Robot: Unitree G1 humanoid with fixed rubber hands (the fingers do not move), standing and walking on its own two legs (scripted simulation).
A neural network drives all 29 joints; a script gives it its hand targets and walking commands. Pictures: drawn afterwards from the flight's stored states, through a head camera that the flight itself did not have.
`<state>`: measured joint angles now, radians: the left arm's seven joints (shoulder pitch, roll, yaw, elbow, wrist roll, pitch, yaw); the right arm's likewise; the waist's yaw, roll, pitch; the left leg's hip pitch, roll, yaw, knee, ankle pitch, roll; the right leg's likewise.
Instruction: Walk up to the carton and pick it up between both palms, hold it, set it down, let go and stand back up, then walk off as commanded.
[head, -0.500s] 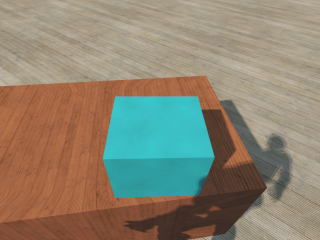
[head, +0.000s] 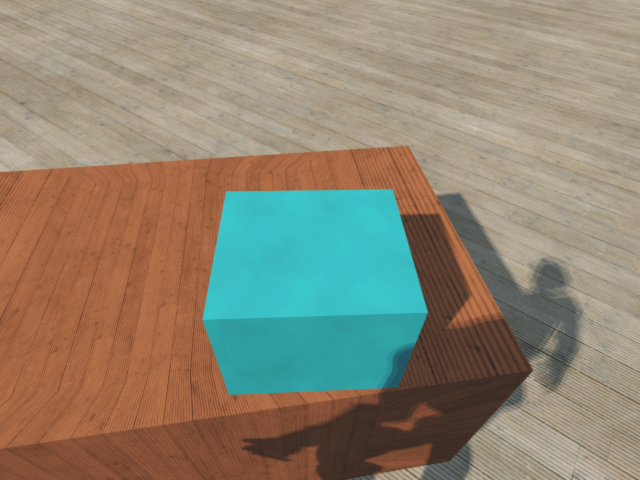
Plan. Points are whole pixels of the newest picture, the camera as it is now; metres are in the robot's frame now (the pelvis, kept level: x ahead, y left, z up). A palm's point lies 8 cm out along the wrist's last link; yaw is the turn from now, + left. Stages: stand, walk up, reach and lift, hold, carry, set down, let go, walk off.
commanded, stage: stand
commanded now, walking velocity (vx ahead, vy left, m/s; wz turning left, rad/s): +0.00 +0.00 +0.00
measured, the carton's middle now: (312, 290) +0.44 +0.01 -0.07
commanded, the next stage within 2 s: walk off in 0.68 s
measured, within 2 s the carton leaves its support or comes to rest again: neither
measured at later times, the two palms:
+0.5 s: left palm out of the picture +0.10 +0.30 -0.12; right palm out of the picture +0.09 -0.30 -0.11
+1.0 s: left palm out of the picture +0.10 +0.31 -0.12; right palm out of the picture +0.10 -0.30 -0.11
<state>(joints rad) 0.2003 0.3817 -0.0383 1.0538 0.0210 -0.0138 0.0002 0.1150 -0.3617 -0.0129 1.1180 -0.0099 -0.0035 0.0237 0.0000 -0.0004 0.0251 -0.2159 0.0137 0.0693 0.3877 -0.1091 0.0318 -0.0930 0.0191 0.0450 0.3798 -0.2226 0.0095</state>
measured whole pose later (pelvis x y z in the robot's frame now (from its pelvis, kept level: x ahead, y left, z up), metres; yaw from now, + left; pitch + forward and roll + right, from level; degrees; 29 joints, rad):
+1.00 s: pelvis +0.01 +0.00 +0.00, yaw +1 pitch -2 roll +0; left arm 0.11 0.38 0.04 1.01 -0.01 0.03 0.00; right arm 0.07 -0.35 -0.04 1.04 0.00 0.01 0.01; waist -0.02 -0.02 0.12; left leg -0.25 -0.01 0.07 0.41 -0.12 0.05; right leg -0.22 0.01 0.06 0.63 -0.37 -0.01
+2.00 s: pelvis -0.25 -0.06 -0.02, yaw +5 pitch -4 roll +1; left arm 0.17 0.38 0.11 0.85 0.04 0.05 0.02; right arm 0.37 -0.39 -0.08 0.92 -0.03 0.07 0.03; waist -0.03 -0.03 0.11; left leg -0.17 -0.05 0.02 0.62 -0.39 0.05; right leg -0.44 -0.03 -0.03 0.56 -0.13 -0.02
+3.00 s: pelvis -0.23 +0.00 -0.02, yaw +2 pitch -2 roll +1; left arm 0.25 0.40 0.07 0.90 0.02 0.04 -0.03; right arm 0.25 -0.38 -0.05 0.95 -0.02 -0.05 -0.03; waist 0.04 -0.07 0.09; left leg -0.32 0.01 0.00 0.56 -0.18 -0.02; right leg -0.20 -0.02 0.02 0.73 -0.44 -0.02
